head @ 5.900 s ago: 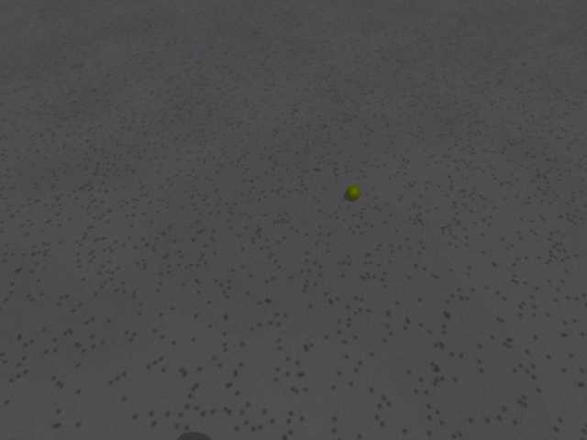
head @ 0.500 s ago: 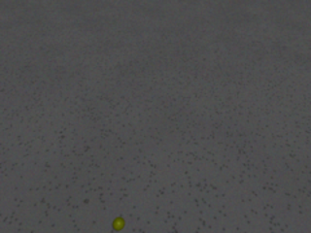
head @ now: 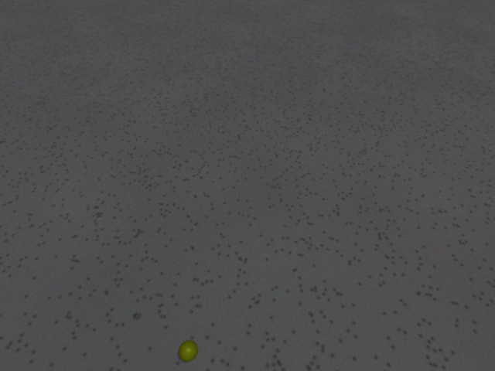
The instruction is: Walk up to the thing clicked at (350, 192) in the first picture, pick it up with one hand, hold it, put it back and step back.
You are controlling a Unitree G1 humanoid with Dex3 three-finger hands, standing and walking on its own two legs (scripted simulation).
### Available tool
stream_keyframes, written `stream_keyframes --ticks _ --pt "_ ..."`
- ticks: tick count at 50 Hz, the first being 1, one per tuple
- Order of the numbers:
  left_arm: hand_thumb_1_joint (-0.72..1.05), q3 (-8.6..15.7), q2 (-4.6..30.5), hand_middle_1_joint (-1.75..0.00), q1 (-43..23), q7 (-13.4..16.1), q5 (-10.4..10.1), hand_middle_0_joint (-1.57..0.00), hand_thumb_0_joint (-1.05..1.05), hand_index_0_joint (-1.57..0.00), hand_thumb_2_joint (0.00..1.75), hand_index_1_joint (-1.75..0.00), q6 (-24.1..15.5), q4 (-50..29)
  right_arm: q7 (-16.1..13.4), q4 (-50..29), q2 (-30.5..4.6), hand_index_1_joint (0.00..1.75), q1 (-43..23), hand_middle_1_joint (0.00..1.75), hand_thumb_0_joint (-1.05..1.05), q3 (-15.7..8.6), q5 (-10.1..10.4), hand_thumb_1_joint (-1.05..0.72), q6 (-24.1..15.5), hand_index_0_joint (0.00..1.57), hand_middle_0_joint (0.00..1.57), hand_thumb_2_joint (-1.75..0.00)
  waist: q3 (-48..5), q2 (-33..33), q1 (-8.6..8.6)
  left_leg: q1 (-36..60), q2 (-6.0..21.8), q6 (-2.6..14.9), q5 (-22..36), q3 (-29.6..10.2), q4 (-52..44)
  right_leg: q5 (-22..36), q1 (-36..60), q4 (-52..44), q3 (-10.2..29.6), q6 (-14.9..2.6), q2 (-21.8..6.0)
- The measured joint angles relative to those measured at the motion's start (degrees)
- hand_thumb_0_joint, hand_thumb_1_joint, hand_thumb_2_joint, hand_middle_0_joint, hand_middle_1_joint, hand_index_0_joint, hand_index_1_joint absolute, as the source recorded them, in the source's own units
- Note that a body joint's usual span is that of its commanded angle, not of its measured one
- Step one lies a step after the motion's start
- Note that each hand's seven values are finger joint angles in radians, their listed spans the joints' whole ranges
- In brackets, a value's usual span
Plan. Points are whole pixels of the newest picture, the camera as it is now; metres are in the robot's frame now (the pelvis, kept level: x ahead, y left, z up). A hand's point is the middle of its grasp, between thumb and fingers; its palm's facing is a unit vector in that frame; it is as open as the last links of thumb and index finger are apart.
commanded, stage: stand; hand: left
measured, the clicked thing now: (188, 350) +0.35 +0.24 -0.75
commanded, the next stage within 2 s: none
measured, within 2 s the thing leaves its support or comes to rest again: neither
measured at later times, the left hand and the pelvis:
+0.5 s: hand out of the picture +0.06 +0.25 -0.16, palm faces -0.03 -0.94 -0.34, open 7.4 cm; pelvis +0.00 -0.01 +0.00, yaw +0 degrees
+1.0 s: hand out of the picture +0.08 +0.25 -0.16, palm faces -0.03 -0.94 -0.35, open 7.4 cm; pelvis +0.01 -0.01 +0.00, yaw +0 degrees
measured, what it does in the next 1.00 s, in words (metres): stands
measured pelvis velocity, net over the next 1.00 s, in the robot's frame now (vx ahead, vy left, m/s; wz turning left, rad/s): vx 0.01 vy -0.01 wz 0.00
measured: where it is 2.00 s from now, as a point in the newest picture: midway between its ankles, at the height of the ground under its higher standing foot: outside the picture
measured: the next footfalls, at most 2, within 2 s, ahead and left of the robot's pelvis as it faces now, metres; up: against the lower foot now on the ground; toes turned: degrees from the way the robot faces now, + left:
none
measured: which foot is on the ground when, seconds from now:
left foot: down 0.00-1.00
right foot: down 0.00-1.00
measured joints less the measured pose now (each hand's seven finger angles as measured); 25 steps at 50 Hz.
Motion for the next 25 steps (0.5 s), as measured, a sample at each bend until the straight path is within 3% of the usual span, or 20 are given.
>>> stream_keyframes --ticks 25 --pt "0.90 -0.1 0.2 -0.30 2.2 -0.2 0.0 -0.20 0.01 -0.21 0.90 -0.30 0.1 0.0 0.2 0.2 -0.2 0.30 2.2 0.30 0.01 0.1 -0.2 -0.91 0.2 0.20 0.20 -0.90 0.1 -0.1 0.05 -0.9 0.6 -0.40 -0.1 -0.4 0.9 0.0 -0.8 0.6 -0.3 -0.52 0.6"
